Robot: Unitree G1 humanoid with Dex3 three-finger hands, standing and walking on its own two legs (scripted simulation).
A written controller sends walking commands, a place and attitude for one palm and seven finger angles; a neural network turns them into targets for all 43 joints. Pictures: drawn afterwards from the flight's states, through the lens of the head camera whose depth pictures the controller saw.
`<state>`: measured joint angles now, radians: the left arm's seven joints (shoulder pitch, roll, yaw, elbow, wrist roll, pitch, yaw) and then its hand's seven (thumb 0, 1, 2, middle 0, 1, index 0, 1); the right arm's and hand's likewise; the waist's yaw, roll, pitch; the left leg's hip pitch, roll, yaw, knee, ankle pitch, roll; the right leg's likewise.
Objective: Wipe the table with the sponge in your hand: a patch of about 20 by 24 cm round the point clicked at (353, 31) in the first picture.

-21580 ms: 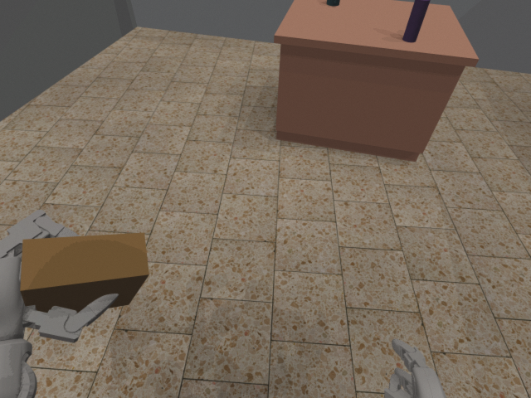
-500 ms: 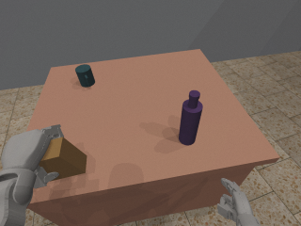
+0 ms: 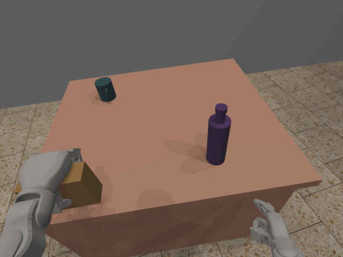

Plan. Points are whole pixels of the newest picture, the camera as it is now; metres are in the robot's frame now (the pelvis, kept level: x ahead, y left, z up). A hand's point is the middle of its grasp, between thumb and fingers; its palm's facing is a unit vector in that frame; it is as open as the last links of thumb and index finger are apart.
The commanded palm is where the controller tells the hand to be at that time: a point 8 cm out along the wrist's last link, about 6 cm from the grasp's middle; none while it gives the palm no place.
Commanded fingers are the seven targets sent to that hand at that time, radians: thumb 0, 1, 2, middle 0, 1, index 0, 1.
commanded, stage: turn the palm down, sponge in hand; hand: left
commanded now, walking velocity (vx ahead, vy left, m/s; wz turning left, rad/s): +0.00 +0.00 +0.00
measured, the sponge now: (67, 191) +0.21 +0.29 +0.05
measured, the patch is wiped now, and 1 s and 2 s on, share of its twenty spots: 0.00 0.00 0.00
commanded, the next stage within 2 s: move the sponge above the wiping area in 0.22 s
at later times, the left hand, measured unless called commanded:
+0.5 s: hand (72, 179) +0.23 +0.28 +0.08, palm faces -0.01 -0.07 -1.00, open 9.0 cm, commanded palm +0.21 +0.27 +0.15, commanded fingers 0.00 0.10 1.30 -1.20 -1.60 -1.20 -1.60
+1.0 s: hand (83, 174) +0.26 +0.27 +0.06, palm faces -0.03 -0.08 -1.00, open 9.0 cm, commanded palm +0.23 +0.26 +0.12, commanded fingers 0.00 0.10 1.30 -1.20 -1.60 -1.20 -1.60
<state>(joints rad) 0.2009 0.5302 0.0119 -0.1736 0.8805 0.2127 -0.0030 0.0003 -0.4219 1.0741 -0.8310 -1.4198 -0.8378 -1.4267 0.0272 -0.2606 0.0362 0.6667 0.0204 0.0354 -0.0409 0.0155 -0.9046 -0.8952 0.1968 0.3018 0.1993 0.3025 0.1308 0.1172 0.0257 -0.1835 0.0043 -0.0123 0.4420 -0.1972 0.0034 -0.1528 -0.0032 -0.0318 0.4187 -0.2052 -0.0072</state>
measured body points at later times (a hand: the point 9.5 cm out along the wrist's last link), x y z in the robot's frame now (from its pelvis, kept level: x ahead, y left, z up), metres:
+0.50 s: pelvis +0.00 -0.01 +0.00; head -0.01 -0.05 +0.45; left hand +0.22 +0.28 +0.14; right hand +0.24 -0.22 -0.09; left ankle +0.03 +0.12 -0.74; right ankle +0.02 -0.12 -0.74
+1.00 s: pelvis +0.01 +0.00 +0.00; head +0.01 -0.03 +0.45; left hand +0.25 +0.27 +0.11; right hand +0.25 -0.20 -0.09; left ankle +0.03 +0.12 -0.74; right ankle +0.02 -0.12 -0.74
